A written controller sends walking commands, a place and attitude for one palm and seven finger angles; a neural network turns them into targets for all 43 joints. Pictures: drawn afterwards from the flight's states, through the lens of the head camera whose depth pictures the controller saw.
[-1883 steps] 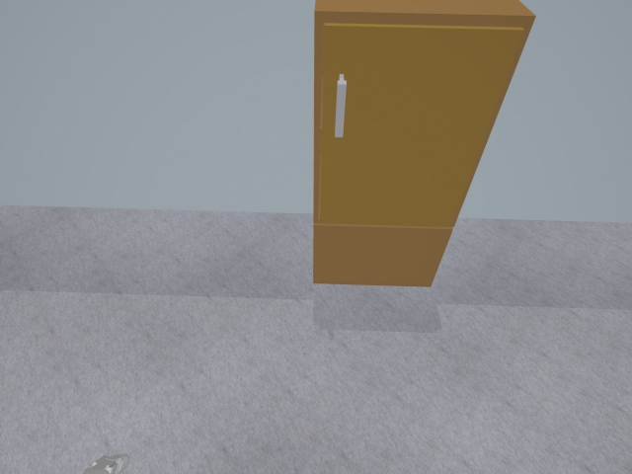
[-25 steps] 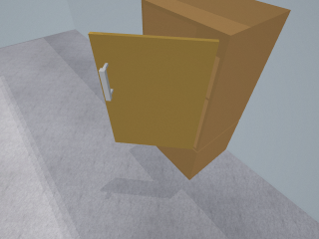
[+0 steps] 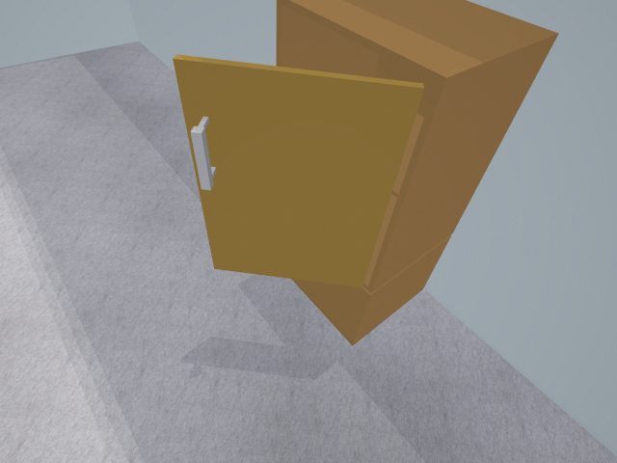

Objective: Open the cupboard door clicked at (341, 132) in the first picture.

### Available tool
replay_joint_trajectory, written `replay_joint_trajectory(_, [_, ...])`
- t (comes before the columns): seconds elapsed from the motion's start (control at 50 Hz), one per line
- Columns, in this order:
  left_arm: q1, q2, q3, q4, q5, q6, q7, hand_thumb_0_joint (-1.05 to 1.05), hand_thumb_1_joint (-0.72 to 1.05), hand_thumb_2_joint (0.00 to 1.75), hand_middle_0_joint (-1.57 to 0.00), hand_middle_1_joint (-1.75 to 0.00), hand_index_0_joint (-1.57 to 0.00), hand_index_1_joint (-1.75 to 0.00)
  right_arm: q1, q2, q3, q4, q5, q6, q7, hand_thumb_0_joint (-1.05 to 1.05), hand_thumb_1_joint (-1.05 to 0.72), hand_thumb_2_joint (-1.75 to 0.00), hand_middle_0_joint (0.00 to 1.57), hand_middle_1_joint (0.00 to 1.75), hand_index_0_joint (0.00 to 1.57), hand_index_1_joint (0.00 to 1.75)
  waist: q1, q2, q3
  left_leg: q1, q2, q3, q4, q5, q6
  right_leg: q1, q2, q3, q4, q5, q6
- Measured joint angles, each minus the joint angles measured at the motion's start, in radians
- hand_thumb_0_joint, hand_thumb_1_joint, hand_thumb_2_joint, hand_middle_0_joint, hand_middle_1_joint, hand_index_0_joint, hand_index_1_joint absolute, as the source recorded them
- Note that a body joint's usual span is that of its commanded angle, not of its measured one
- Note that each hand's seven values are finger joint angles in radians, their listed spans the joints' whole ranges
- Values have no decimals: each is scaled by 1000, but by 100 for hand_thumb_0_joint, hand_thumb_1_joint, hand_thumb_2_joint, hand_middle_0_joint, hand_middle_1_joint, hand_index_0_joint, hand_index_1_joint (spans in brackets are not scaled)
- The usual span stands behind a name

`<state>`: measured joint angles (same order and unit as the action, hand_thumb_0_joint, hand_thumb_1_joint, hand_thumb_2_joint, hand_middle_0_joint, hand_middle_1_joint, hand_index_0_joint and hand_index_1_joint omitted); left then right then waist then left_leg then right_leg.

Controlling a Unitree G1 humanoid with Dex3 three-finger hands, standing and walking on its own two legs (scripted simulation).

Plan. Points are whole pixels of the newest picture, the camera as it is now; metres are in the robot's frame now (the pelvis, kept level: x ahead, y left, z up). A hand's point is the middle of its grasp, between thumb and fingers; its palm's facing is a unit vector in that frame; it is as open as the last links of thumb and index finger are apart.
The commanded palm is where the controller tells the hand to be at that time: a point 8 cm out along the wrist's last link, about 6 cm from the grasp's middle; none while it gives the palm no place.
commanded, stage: look again from close up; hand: left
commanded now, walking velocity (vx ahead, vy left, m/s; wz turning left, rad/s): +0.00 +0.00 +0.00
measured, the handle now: (205, 154) +0.65 +0.24 +0.02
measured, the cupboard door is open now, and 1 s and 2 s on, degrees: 45 45 45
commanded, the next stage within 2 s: shuffle to correct the standing spot in 0.48 s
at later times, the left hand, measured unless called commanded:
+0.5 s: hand out of the picture +0.06 +0.20 -0.18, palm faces -0.02 -0.98 -0.20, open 7.3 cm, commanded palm none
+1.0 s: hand out of the picture +0.07 +0.25 -0.19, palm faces +0.00 -0.98 -0.21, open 7.3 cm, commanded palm none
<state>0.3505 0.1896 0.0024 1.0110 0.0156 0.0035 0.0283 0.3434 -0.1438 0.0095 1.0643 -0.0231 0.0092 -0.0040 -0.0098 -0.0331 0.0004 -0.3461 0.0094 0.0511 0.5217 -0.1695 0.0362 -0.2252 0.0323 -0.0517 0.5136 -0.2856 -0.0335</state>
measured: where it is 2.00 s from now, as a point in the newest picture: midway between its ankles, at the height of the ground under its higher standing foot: outside the picture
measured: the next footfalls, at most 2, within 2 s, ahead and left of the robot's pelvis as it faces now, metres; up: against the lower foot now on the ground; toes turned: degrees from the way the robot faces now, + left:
right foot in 1.54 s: +0.06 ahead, -0.10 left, +0.00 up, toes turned -3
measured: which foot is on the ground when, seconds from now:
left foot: down 0.00-1.00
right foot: down 0.00-0.92, up 0.94-1.00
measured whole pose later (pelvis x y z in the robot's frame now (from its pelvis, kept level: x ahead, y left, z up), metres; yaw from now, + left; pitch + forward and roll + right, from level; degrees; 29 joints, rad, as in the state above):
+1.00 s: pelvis +0.09 +0.06 +0.00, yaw -2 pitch -1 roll +0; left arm 0.32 0.21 0.02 1.07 0.02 0.04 0.05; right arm 0.25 -0.18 0.01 1.04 -0.01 -0.02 -0.03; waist 0.02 -0.06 0.05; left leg -0.20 -0.08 0.13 0.53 -0.33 0.12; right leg -0.24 -0.05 0.02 0.84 -0.50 0.01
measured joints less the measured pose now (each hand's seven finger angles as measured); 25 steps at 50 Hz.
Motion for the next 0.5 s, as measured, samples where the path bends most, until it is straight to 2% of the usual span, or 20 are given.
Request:
replay_joint_trajectory(0.24, [-14,-14,-12,52,0,-15,2,0,91,90,-20,-30,-20,-30,-71,-10,4,26,10,-29,-6,1,-92,-90,20,30,20,30,10,-1,7,48,-19,21,-36,-28,14,46,-18,22,-43,-13,18])
replay_joint_trajectory(0.5, [-65,13,-7,69,2,-17,6,0,91,90,-20,-30,-20,-30,-148,-33,7,34,13,-43,-11,0,-91,-90,20,30,20,30,15,-4,10,99,-34,41,-48,-63,25,94,-35,43,-60,-39,34])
